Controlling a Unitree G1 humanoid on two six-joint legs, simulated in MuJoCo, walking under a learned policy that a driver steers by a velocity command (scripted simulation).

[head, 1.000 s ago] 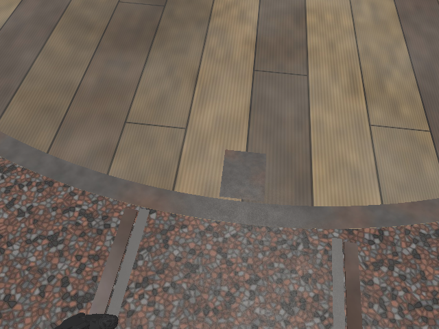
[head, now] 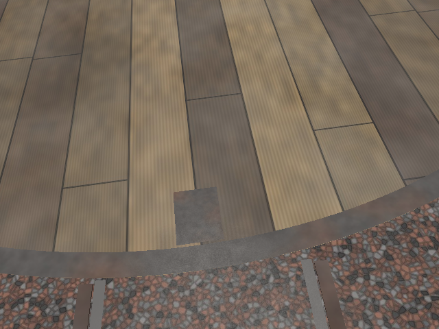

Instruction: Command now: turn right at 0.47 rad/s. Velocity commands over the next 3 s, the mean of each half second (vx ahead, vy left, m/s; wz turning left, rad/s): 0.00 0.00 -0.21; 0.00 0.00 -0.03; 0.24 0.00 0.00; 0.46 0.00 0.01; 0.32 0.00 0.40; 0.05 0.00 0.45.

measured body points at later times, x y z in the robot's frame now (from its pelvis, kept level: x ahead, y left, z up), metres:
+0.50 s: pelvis -0.01 +0.01 +0.01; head +0.00 +0.02 +0.46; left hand +0.10 +0.24 -0.13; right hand +0.05 -0.25 -0.12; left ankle -0.01 +0.12 -0.73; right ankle -0.01 -0.08 -0.73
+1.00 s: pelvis -0.01 +0.02 +0.01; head +0.00 +0.03 +0.46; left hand +0.02 +0.26 -0.14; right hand +0.00 -0.22 -0.14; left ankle -0.01 +0.12 -0.73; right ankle -0.01 -0.08 -0.73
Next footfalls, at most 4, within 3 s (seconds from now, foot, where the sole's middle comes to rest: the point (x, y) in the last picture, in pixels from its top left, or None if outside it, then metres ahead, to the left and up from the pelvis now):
0.40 left None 0.03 0.11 -0.77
1.84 left None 0.45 0.02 -0.77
2.36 right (284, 245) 0.73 -0.14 -0.77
2.82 left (224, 285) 0.60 0.06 -0.77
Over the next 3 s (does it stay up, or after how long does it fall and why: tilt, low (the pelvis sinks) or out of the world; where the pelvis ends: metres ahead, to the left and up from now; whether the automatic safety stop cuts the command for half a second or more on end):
stays up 0.59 -0.03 0.01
